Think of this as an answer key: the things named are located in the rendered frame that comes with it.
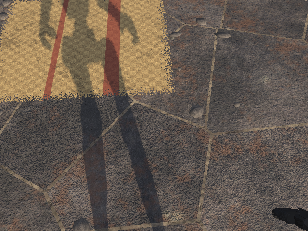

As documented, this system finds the robot right hand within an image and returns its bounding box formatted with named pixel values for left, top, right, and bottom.
left=272, top=208, right=308, bottom=231

